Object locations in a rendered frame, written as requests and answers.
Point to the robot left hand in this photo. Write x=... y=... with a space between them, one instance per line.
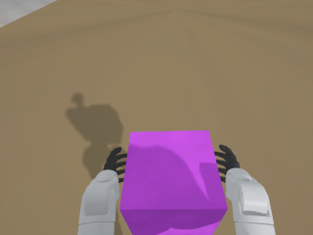
x=111 y=163

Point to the robot left forearm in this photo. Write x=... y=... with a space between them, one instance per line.
x=98 y=205

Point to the robot right forearm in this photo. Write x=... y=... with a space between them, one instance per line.
x=250 y=204

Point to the carton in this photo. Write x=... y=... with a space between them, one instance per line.
x=171 y=184

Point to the robot right hand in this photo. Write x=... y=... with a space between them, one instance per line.
x=229 y=157

